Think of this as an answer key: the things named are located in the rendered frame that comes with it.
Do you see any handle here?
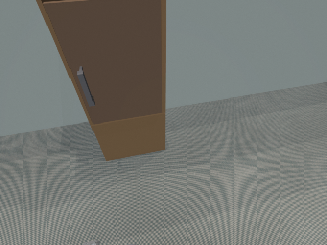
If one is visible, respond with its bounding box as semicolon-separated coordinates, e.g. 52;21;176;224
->
77;66;95;107

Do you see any cupboard door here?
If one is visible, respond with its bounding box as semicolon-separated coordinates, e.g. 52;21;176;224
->
43;0;162;124

